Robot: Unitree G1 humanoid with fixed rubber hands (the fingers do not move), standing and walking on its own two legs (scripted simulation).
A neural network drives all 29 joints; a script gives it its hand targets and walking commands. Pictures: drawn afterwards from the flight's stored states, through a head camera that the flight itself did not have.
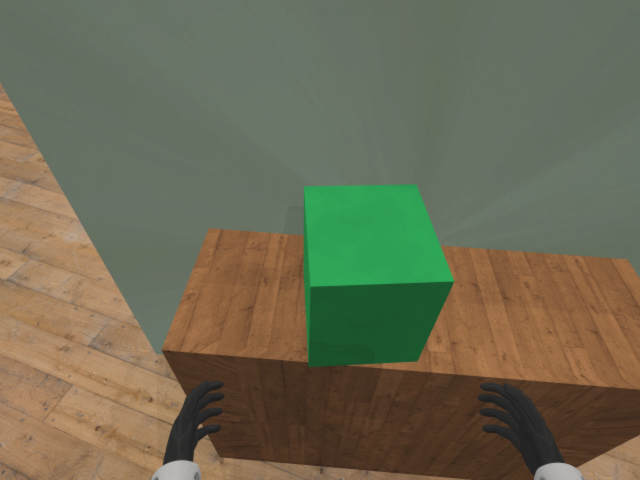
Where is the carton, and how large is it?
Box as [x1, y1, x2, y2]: [304, 184, 453, 366]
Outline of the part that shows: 415,184 304,186 304,288 308,366 417,360 453,283 453,279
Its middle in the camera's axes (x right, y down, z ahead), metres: +0.07 +0.06 +0.64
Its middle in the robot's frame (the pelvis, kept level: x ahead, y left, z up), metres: +0.44 -0.03 -0.03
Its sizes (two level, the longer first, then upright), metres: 0.203 0.187 0.223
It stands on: a pedestal, 0.64 m high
